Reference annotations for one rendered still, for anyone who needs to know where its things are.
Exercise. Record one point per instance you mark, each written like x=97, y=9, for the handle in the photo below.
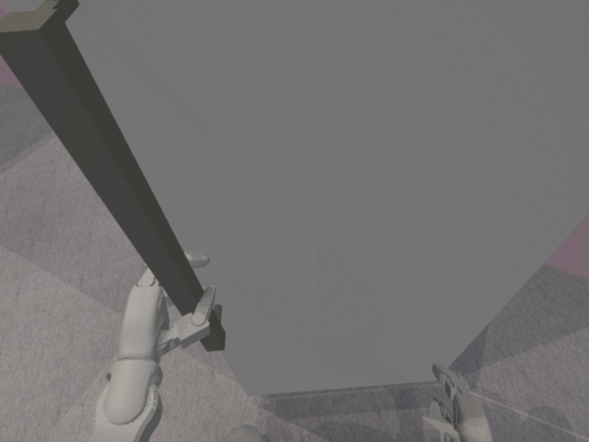
x=41, y=52

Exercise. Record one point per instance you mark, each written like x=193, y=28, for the right robot hand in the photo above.
x=464, y=420

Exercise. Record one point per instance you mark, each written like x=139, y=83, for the left robot shin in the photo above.
x=249, y=425

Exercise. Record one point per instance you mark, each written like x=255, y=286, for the fridge door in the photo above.
x=372, y=180

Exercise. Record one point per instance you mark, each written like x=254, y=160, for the left robot hand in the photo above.
x=145, y=313

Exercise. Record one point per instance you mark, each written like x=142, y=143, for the left robot forearm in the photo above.
x=129, y=407

